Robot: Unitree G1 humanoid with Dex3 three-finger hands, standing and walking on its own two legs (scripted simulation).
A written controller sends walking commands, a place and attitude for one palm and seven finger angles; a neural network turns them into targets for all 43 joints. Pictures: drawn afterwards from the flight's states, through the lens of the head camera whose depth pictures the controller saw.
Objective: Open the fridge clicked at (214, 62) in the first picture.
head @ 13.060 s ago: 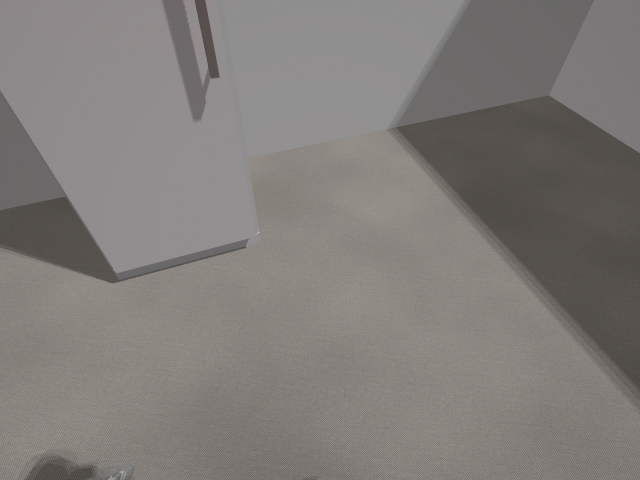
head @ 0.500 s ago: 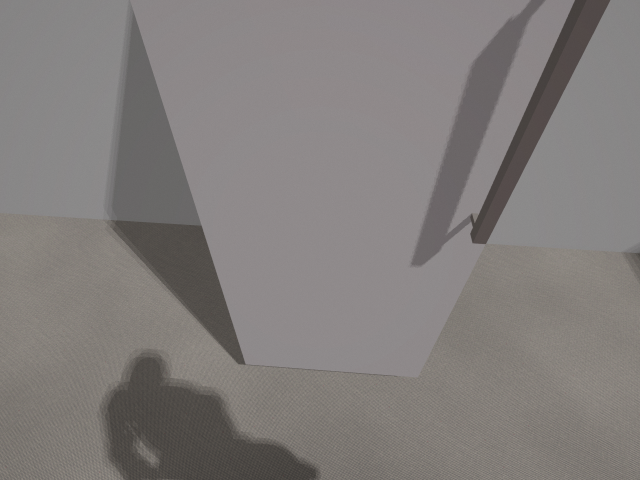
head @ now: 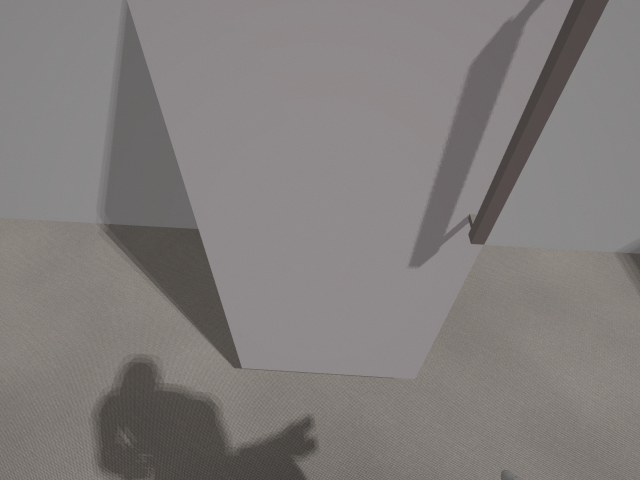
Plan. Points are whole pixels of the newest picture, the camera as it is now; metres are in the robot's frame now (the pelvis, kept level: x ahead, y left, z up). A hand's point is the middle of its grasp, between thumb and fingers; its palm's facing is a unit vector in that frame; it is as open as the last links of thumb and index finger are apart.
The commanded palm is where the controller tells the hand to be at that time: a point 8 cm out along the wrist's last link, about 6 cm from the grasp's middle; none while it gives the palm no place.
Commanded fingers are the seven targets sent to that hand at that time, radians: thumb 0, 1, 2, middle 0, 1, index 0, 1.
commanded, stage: raise the hand to about handle height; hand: right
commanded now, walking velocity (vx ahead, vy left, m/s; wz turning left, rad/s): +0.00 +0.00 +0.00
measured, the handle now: (523, 123) +0.51 -0.23 +0.21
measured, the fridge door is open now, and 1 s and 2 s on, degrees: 0 0 0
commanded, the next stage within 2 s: move the hooked fingers beside the handle in 2.00 s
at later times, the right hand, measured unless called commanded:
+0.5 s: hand (534, 464) +0.16 -0.21 +0.02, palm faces +0.09 +0.99 -0.06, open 9.7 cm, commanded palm +0.14 -0.27 +0.03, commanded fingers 0.00 -0.18 -0.59 0.25 0.76 0.25 0.76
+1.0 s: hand (589, 376) +0.23 -0.26 +0.09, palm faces +0.08 +0.99 -0.08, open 12.6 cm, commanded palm +0.19 -0.31 +0.11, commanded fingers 0.00 0.41 -0.34 0.29 1.14 0.29 1.14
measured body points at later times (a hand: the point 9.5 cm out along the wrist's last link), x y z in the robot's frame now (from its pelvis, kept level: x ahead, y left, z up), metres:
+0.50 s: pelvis -0.02 +0.00 -0.06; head +0.01 -0.02 +0.39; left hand +0.21 +0.21 -0.10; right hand +0.15 -0.27 +0.02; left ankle +0.03 +0.11 -0.74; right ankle -0.04 -0.11 -0.74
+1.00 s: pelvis +0.00 -0.02 -0.02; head +0.00 -0.02 +0.43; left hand +0.18 +0.22 -0.08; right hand +0.22 -0.32 +0.10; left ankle +0.03 +0.11 -0.74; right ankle -0.04 -0.11 -0.74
